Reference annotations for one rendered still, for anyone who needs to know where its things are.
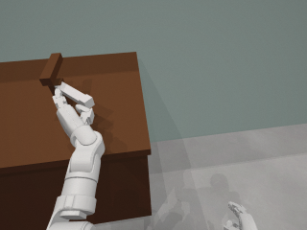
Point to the counter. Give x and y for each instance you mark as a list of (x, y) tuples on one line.
[(35, 151)]

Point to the tap lever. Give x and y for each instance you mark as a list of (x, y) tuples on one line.
[(75, 95)]

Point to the robot left hand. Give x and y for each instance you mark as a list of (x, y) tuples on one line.
[(68, 117)]

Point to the robot right hand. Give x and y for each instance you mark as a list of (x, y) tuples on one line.
[(246, 221)]

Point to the left robot forearm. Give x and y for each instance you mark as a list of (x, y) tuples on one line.
[(77, 199)]

